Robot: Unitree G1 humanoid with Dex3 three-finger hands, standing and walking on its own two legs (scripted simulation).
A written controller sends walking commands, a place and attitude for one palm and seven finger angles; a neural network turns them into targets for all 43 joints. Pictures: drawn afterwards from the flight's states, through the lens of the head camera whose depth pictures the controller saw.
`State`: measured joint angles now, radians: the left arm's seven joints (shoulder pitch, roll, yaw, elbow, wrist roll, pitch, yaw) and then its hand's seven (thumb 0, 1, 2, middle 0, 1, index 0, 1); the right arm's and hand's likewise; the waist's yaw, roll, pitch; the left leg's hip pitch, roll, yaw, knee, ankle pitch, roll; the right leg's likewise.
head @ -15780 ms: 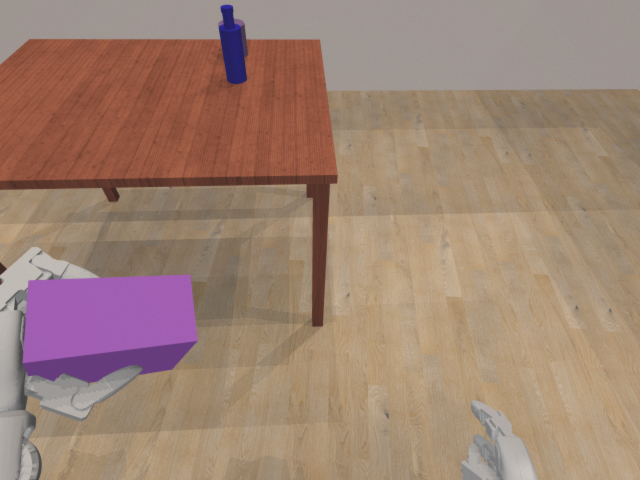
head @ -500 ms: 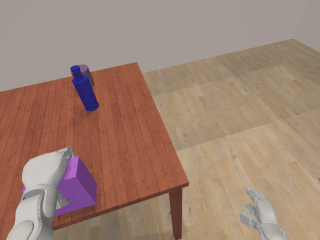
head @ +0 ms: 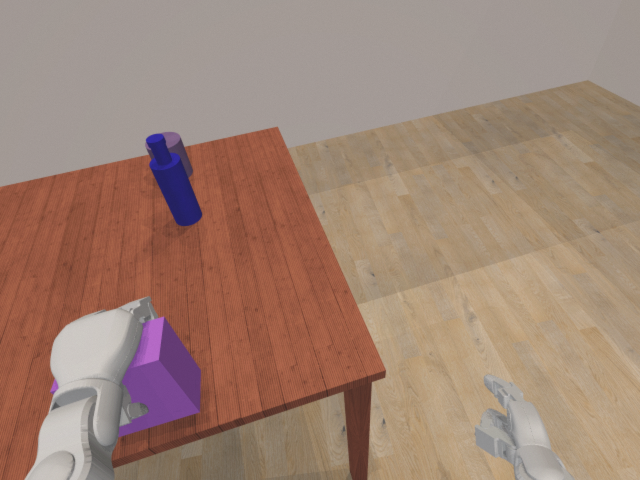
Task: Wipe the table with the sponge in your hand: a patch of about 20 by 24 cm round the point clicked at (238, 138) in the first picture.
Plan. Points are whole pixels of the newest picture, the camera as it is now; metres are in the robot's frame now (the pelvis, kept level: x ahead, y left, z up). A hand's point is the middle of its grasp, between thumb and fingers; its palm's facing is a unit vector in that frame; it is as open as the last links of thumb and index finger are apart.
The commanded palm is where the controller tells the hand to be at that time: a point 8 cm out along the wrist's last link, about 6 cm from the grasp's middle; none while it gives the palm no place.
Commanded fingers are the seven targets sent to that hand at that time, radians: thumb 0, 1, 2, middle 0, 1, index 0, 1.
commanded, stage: move the sponge above the wiping area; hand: left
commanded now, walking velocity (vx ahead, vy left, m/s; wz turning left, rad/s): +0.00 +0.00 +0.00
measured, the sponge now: (143, 388) +0.20 +0.28 +0.00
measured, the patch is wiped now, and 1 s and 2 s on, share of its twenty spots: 0.00 0.00 0.00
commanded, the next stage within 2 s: lower the sponge onto the table in 0.22 s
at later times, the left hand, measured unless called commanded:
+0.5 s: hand (127, 365) +0.20 +0.28 +0.06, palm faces -0.02 -0.11 -0.99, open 10.6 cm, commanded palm +0.18 +0.27 +0.13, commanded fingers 0.00 0.10 1.30 -1.20 -1.60 -1.20 -1.60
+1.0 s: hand (133, 374) +0.20 +0.28 +0.04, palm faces -0.04 -0.11 -0.99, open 10.6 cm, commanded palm +0.18 +0.27 +0.11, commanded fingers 0.00 0.10 1.30 -1.20 -1.60 -1.20 -1.60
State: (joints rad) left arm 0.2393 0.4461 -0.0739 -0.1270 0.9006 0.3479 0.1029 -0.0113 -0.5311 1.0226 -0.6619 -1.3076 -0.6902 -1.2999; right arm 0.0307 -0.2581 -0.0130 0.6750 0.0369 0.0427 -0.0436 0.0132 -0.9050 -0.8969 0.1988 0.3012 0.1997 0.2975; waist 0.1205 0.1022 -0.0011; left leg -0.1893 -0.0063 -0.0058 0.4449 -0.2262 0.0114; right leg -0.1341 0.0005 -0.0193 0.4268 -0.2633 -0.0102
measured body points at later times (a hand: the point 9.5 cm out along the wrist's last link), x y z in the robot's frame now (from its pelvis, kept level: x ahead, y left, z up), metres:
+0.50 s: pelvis -0.01 -0.01 +0.00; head -0.01 -0.05 +0.45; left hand +0.20 +0.28 +0.11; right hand +0.24 -0.21 -0.08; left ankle +0.01 +0.11 -0.74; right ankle -0.02 -0.12 -0.74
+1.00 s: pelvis +0.00 -0.01 +0.00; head -0.01 -0.05 +0.45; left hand +0.20 +0.28 +0.10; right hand +0.23 -0.22 -0.09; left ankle +0.01 +0.11 -0.74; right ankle -0.02 -0.12 -0.74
